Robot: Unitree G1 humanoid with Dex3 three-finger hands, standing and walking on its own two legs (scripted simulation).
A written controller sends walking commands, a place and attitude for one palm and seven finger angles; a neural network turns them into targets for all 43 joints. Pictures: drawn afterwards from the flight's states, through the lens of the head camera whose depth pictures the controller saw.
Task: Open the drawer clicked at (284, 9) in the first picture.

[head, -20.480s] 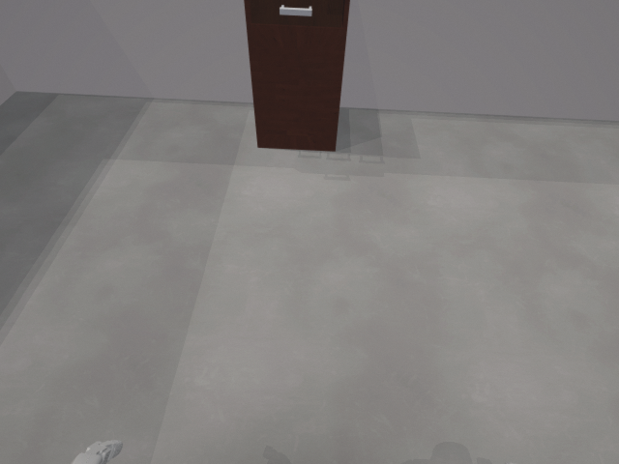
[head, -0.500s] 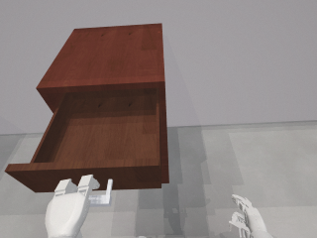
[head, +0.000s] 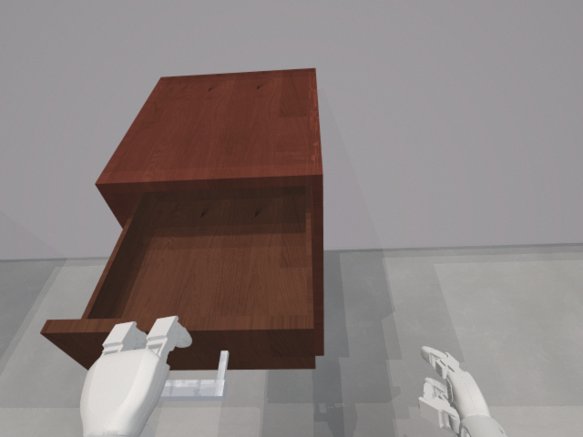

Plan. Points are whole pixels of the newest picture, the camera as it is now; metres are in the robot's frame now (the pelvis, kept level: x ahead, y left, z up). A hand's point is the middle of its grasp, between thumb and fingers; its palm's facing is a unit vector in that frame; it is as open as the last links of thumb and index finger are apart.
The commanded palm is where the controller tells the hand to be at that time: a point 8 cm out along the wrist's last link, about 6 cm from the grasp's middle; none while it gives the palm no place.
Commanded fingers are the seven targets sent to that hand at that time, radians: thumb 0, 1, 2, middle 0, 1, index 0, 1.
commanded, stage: lift the hand off the handle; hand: left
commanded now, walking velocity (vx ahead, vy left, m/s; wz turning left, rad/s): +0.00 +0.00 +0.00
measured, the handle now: (183, 374) +0.21 +0.19 -0.03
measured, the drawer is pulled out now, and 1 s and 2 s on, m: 0.28 0.28 0.28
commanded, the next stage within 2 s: draw the hand back to the body in 0.60 s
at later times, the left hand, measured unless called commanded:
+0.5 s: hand (130, 366) +0.17 +0.20 +0.10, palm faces +0.11 -0.19 -0.98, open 13.8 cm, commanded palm +0.13 +0.20 +0.17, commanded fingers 0.00 -0.50 0.30 -0.30 -1.20 -0.30 -1.20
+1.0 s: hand (99, 367) +0.16 +0.22 +0.12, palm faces +0.10 -0.16 -0.98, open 13.9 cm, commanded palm +0.13 +0.22 +0.18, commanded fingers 0.00 -0.50 0.30 -0.30 -1.20 -0.30 -1.20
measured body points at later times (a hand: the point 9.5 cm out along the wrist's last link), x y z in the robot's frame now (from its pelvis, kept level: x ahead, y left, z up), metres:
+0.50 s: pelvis +0.00 +0.01 +0.02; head -0.02 -0.04 +0.46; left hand +0.16 +0.21 +0.16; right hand +0.23 -0.19 -0.06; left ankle +0.00 +0.11 -0.70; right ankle -0.03 -0.09 -0.70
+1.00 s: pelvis -0.01 +0.00 +0.02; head -0.03 -0.04 +0.47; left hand +0.15 +0.23 +0.17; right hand +0.22 -0.19 -0.05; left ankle +0.00 +0.11 -0.70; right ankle -0.03 -0.09 -0.70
